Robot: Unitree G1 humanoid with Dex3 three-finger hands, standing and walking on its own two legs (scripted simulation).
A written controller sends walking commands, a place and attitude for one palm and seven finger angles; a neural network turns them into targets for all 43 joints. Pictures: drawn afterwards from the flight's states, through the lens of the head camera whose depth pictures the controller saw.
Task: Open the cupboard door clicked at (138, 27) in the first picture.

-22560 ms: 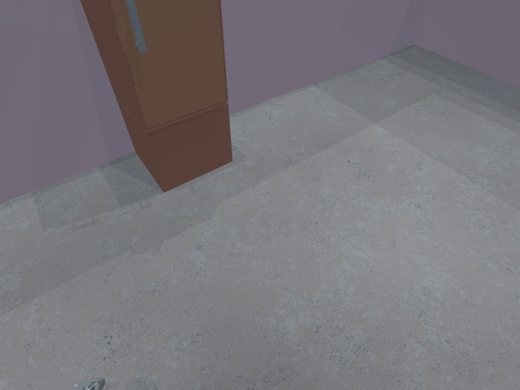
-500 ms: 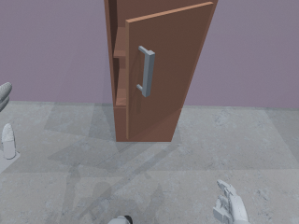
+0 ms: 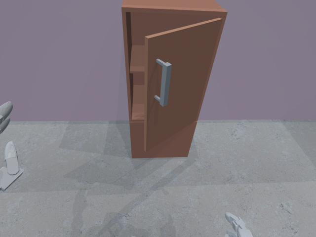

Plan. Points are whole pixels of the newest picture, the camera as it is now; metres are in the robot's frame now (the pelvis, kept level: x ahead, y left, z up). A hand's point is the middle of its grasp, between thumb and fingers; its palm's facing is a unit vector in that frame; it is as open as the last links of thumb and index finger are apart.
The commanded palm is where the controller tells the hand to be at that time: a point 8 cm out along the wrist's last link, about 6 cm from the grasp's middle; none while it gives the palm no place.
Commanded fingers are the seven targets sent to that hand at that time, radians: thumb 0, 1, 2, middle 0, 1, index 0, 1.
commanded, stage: stop stepping back and stand still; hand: left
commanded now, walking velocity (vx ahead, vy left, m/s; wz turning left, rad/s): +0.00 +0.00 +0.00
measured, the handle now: (161, 83) +0.63 +0.05 +0.08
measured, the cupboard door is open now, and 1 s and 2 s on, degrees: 36 36 36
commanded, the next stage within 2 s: let the arm hang, fingers relaxed in 0.58 s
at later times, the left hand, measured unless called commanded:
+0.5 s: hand out of the picture +0.15 +0.31 +0.15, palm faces +0.46 -0.76 -0.46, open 7.4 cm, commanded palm +0.10 +0.34 +0.18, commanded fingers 0.00 0.90 0.90 -0.20 -0.30 -0.20 -0.30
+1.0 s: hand out of the picture +0.02 +0.21 -0.17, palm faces +0.00 -0.98 -0.18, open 7.4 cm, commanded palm none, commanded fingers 0.00 0.90 0.90 -0.20 -0.30 -0.20 -0.30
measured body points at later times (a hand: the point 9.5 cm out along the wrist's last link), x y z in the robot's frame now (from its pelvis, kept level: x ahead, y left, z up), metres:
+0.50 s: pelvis -0.03 +0.03 +0.00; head -0.02 +0.04 +0.45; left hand +0.12 +0.35 +0.18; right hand +0.15 -0.18 -0.08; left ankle +0.03 +0.13 -0.74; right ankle -0.02 -0.10 -0.74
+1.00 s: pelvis -0.03 +0.02 +0.00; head +0.00 +0.03 +0.45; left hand +0.02 +0.26 -0.15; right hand +0.06 -0.26 -0.13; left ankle +0.03 +0.13 -0.74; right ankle -0.02 -0.10 -0.74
